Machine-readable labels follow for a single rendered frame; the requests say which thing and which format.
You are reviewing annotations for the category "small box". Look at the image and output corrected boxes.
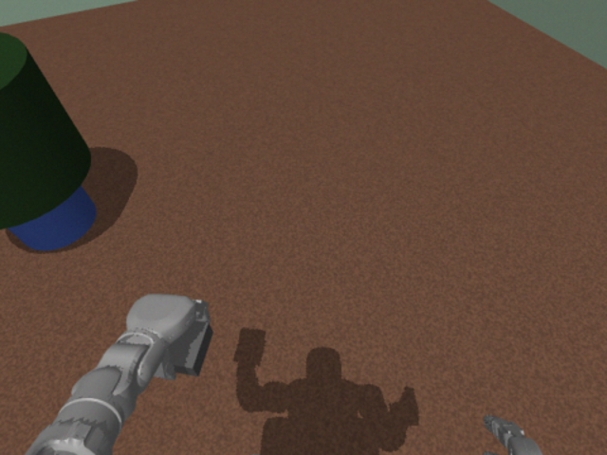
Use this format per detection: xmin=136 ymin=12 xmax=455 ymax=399
xmin=168 ymin=320 xmax=213 ymax=376

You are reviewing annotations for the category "right robot hand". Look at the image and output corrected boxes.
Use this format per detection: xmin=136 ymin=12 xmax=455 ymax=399
xmin=483 ymin=415 xmax=543 ymax=455

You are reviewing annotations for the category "left robot hand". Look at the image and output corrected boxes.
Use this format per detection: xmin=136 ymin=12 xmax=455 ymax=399
xmin=126 ymin=294 xmax=211 ymax=380

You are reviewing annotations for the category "left robot arm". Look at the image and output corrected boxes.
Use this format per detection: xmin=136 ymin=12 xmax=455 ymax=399
xmin=25 ymin=329 xmax=165 ymax=455

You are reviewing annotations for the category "potted plant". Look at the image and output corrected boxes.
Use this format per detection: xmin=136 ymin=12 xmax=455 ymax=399
xmin=0 ymin=32 xmax=96 ymax=251

